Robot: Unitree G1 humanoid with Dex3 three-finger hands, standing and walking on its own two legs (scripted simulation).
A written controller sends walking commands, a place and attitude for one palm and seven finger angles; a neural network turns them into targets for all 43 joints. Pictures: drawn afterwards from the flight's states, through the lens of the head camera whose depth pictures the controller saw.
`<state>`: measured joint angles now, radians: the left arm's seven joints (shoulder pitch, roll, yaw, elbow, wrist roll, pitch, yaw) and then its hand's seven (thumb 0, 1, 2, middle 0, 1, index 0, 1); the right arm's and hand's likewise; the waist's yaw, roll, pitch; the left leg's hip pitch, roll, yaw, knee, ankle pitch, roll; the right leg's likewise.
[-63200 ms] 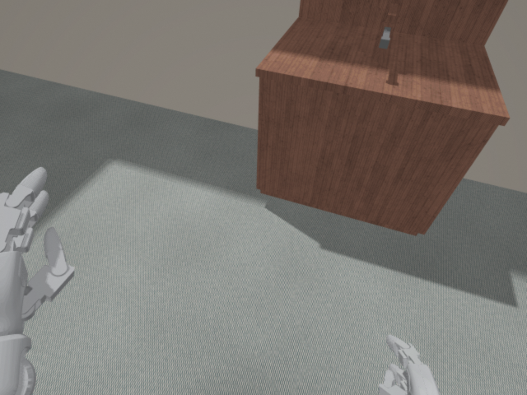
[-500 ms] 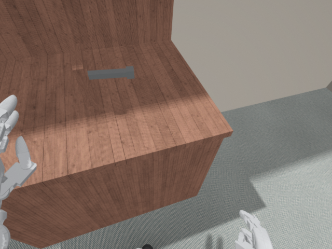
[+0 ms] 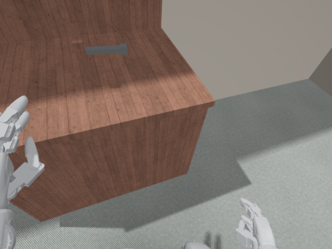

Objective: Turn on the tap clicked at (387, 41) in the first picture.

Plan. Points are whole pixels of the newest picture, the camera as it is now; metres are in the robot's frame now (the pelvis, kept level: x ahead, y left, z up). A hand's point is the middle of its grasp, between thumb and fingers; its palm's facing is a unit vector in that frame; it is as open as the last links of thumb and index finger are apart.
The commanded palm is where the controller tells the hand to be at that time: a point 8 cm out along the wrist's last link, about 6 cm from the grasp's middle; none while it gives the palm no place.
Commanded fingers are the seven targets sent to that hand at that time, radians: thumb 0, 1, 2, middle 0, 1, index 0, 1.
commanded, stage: stop stepping back and stand still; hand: left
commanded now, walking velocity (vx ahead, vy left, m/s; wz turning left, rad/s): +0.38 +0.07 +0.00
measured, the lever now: (123, 49) +0.73 +0.20 +0.08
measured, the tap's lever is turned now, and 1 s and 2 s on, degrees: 81 81 81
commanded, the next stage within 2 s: stand and check the lever's angle in 1.32 s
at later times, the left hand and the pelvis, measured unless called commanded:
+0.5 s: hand out of the picture +0.08 +0.21 +0.19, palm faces +0.42 -0.81 -0.42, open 7.4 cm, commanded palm +0.03 +0.26 +0.18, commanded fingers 0.00 0.90 0.90 -0.20 -0.30 -0.20 -0.30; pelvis -0.12 -0.03 +0.00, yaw +3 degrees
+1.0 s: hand out of the picture +0.06 +0.19 +0.20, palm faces +0.45 -0.79 -0.41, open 7.4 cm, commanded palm +0.00 +0.23 +0.18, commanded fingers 0.00 0.90 0.90 -0.20 -0.30 -0.20 -0.30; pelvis -0.14 -0.06 +0.00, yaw +3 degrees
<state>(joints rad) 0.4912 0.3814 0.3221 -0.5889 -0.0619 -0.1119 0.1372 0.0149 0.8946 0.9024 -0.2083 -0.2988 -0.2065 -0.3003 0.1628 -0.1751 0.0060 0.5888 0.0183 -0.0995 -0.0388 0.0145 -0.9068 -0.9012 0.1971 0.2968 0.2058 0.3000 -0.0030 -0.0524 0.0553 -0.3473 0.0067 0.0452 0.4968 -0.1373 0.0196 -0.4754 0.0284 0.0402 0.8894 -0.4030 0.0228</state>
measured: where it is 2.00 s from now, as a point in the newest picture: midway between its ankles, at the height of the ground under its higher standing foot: outside the picture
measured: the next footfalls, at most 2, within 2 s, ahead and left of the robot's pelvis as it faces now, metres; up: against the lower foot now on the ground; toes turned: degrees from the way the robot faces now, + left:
right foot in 0.08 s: +0.05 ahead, -0.12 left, +0.00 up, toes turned -1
left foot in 0.40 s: -0.10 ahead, +0.12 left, +0.00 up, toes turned +5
